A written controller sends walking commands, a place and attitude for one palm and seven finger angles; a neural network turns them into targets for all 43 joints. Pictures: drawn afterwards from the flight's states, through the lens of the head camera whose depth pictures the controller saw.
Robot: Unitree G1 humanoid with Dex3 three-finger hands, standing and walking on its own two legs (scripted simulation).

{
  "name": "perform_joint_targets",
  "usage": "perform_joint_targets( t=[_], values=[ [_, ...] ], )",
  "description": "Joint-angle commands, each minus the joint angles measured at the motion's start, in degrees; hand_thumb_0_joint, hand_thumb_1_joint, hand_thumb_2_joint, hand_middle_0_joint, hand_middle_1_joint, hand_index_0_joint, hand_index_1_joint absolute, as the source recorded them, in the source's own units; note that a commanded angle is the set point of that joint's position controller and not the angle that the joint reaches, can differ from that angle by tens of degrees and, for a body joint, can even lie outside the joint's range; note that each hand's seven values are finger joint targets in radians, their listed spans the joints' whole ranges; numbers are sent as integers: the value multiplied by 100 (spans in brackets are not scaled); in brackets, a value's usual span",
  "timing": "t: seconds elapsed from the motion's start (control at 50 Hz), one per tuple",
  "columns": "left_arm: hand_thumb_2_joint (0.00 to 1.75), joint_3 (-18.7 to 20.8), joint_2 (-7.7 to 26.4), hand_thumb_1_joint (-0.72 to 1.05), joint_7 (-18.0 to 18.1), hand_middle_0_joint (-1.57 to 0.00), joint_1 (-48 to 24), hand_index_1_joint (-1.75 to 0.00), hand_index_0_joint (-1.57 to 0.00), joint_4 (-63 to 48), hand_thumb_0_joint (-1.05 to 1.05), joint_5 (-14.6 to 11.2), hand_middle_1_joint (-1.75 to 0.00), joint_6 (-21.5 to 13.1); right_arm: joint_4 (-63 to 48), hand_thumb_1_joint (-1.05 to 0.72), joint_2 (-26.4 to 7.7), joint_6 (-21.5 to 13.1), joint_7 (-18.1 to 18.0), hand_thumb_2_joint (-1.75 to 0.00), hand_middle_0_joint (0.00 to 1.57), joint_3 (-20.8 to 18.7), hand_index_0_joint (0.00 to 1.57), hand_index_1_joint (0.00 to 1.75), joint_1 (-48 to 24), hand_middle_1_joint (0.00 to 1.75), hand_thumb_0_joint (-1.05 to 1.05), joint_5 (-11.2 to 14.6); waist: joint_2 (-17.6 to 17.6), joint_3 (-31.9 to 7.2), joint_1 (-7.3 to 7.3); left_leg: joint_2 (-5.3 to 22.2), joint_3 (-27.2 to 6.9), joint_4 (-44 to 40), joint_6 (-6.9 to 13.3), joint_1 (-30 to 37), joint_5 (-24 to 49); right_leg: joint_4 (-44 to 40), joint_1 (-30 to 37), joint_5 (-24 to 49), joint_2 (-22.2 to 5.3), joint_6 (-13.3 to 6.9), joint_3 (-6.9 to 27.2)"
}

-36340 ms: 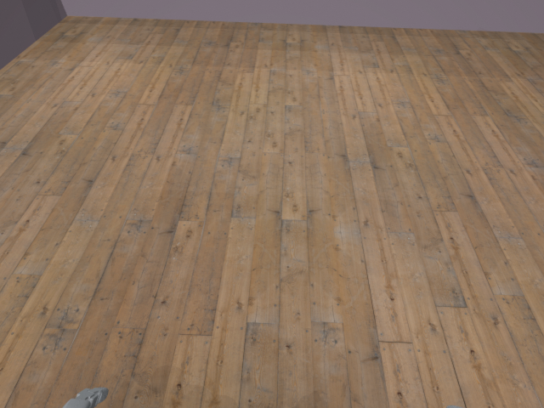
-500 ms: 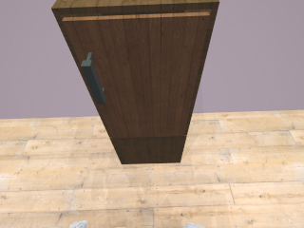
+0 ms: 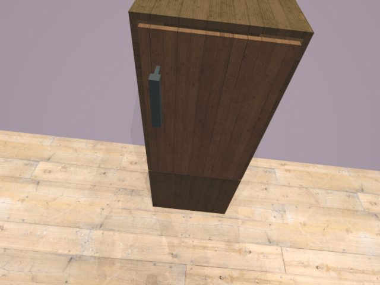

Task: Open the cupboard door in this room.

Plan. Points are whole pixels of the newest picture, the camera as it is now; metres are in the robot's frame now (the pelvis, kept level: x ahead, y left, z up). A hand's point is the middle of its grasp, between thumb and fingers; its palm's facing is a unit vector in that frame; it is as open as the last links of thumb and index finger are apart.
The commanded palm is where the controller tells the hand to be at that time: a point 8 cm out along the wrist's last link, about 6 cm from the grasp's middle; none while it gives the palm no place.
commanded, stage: come to a stop and stand still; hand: left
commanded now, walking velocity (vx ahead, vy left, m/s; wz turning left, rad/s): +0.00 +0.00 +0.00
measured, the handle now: (157, 97) +0.54 +0.15 +0.07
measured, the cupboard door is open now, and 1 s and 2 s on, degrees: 0 0 0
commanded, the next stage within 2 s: look again from close up in 1.70 s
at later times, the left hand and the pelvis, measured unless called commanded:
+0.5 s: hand out of the picture -0.04 +0.16 -0.17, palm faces +0.00 -0.98 -0.18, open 7.4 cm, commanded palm none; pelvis -0.04 +0.00 +0.00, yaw -1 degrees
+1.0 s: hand out of the picture -0.08 +0.11 -0.17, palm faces +0.03 -0.99 -0.14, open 7.4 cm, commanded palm none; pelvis -0.04 -0.03 +0.00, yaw -2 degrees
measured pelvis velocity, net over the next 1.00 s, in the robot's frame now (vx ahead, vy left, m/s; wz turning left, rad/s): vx -0.04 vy -0.03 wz -0.03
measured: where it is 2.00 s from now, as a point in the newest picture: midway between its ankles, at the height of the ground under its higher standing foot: outside the picture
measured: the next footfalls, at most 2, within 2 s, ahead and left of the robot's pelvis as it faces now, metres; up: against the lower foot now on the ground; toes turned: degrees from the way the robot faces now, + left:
right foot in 0.24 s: -0.02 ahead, -0.13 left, +0.00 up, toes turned -3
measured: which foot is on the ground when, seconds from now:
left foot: down 0.00-1.00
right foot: up 0.00-0.22, down 0.24-1.00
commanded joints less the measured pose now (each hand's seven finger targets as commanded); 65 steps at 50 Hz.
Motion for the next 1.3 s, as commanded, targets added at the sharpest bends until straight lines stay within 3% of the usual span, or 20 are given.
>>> perform_joint_targets(
  t=[0.0, 0.08, 0.14, 0.18, 0.2, 0.22, 0.24, 0.26, 0.28, 0.38, 0.46, 0.54, 0.82, 0.94, 1.12, 1.28],
  values=[
    [90, -28, 167, 90, 19, -20, 443, -30, -20, -127, 0, 15, -30, -148, -200, -90, -817, -149, -73, -90, 20, -148, 20, 30, 144, 30, 0, 31, 665, -360, -70, 1369, -1171, -1511, 540, 361, 1117, 506, -73, -76, -95, 101, 154],
    [90, -153, 77, 90, 39, -20, 275, -30, -20, -87, 0, -22, -30, -190, 95, -90, -862, -176, -100, -90, 20, -153, 20, 30, 640, 30, 0, 46, 723, -541, -284, 1486, -1361, -1385, 610, 1067, 2049, -1004, 398, -305, -149, 129, -13],
    [90, -171, 130, 90, 69, -20, 535, -30, -20, 128, 0, -50, -30, -216, 280, -90, -829, -189, -86, -90, 20, -146, 20, 30, 756, 30, 0, 84, 791, -582, -225, 1307, -1348, -1308, 390, 1005, 2068, -2084, 987, 293, -121, 61, -30],
    [90, -190, 184, 90, 98, -20, 871, -30, -20, 332, 0, -56, -30, -279, 341, -90, -704, -212, -73, -90, 20, -98, 20, 30, 679, 30, 0, 126, 534, -491, -99, 1035, -1118, -1178, 43, 526, 1178, -3011, 1609, 1175, -326, -18, 154],
    [90, -209, 252, 90, 107, -20, 820, -30, -20, 373, 0, -53, -30, -313, 382, -90, -581, -207, -50, -90, 20, -76, 20, 30, 692, 30, 0, 146, 350, -266, -187, 828, -955, -1227, -170, 300, 689, -3053, 1570, 1285, -540, -141, 392],
    [90, -227, 274, 90, 101, -20, 760, -30, -20, 377, 0, -60, -30, -323, 405, -90, -552, -202, -28, -90, 20, -47, 20, 30, 721, 30, 0, 134, 378, -79, -230, 712, -906, -1348, -280, 308, 395, -3025, 1333, 1152, -647, -222, 434],
    [90, -231, 304, 90, 103, -20, 755, -30, -20, 396, 0, -52, -30, -314, 456, -90, -561, -193, -7, -90, 20, -49, 20, 30, 754, 30, 0, 118, 550, -138, -226, 682, -916, -1376, -316, 402, 555, -2929, 1323, 1195, -620, -234, 384],
    [90, -238, 254, 90, 95, -20, 747, -30, -20, 431, 0, -55, -30, -363, 518, -90, -565, -187, -10, -90, 20, -48, 20, 30, 756, 30, 0, 98, -131, -229, -231, 688, -785, -1173, -272, 572, 766, -2953, 1243, 1312, -533, -201, 409],
    [90, -262, 183, 90, 96, -20, 680, -30, -20, 429, 0, -68, -30, -379, 572, -90, -613, -189, -15, -90, 20, -51, 20, 30, 845, 30, 0, 100, -374, -219, -287, 695, -737, -1159, -258, 669, 741, -3008, 1152, 1178, -552, -194, 412],
    [90, -272, 92, 90, 96, -20, 733, -30, -20, 445, 0, -73, -30, -316, 780, -90, -571, -148, -13, -90, 20, -7, 20, 30, 1004, 30, 0, 81, 160, 308, -251, 716, -915, -1602, -262, 234, -554, -3009, 866, 423, -412, -177, 371],
    [90, -250, 16, 90, 97, -20, 971, -30, -20, 499, 0, -57, -30, -291, 836, -90, -526, -129, -20, -90, 20, -19, 20, 30, 1103, 30, 0, 68, 352, 309, -173, 744, -1013, -1790, -246, -76, -1073, -2885, 982, 339, -332, -180, 276],
    [90, -261, -44, 90, 105, -20, 1017, -30, -20, 511, 0, -65, -30, -335, 908, -90, -392, -116, -21, -90, 20, -18, 20, 30, 1283, 30, 0, 69, 54, 337, -212, 670, -886, -1526, -251, 15, -775, -3057, 750, 95, -385, -223, 408],
    [90, -311, -220, 90, 121, -20, 1196, -30, -20, 561, 0, -101, -30, -438, 977, -90, -135, -169, -64, -90, 20, 37, 20, 30, 1423, 30, 0, 87, 127, 253, -277, 655, -611, -1008, -285, 339, 189, -3165, 529, 441, -413, -301, 620],
    [90, -310, -235, 90, 128, -20, 1191, -30, -20, 549, 0, -93, -30, -451, 953, -90, -142, -180, -69, -90, 20, 46, 20, 30, 1320, 30, 0, 92, 172, 306, -268, 683, -579, -922, -286, 362, 384, -3147, 565, 646, -389, -298, 611],
    [90, -294, -201, 90, 125, -20, 1115, -30, -20, 505, 0, -101, -30, -486, 928, -90, -211, -242, -91, -90, 20, 67, 20, 30, 1172, 30, 0, 89, 109, 16, -232, 738, -559, -804, -287, 524, 1160, -3079, 1006, 1483, -420, -295, 555],
    [90, -291, -100, 90, 120, -20, 998, -30, -20, 464, 0, -105, -30, -476, 934, -90, -271, -222, -95, -90, 20, 85, 20, 30, 1055, 30, 0, 87, 202, 68, -224, 739, -518, -774, -329, 543, 1228, -3127, 1132, 1741, -446, -290, 541]
  ],
)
